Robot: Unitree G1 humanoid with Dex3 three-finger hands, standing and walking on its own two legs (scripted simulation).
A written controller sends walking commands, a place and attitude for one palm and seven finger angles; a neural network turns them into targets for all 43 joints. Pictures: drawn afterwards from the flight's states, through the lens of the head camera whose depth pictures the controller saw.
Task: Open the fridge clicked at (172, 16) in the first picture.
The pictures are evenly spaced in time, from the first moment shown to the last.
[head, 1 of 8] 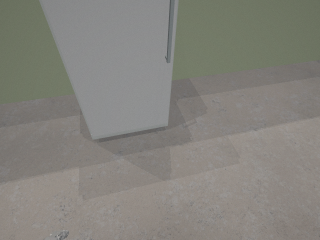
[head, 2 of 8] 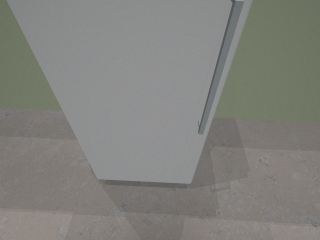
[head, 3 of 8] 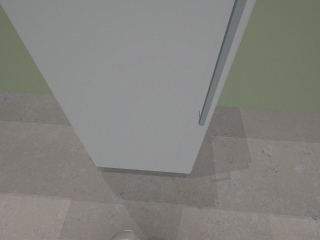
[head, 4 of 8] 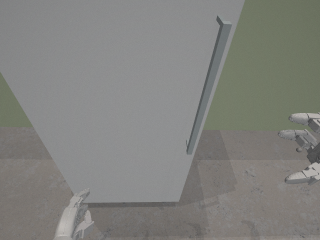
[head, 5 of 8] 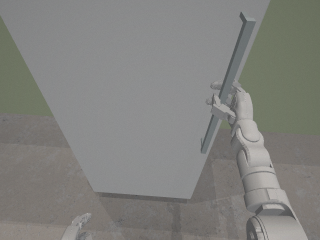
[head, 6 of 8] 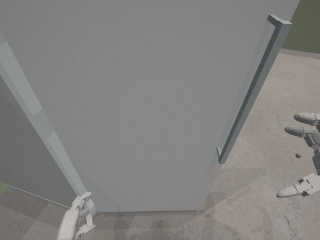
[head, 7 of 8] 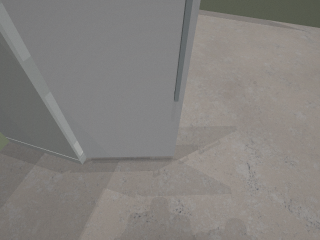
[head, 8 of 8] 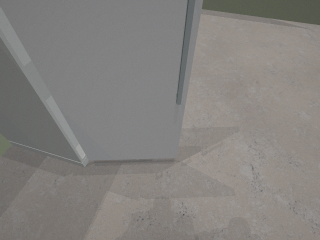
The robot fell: no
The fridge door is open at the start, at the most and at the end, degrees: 0 75 71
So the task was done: yes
